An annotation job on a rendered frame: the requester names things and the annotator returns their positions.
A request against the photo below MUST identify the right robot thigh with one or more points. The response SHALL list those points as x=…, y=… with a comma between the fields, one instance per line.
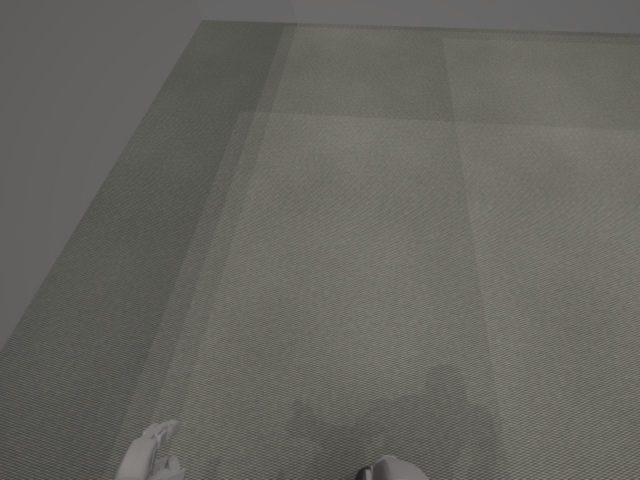
x=393, y=469

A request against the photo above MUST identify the right robot shin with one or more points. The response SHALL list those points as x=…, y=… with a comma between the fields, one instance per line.
x=385, y=457

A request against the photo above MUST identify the left robot hand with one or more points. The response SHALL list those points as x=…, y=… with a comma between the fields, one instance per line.
x=139, y=459

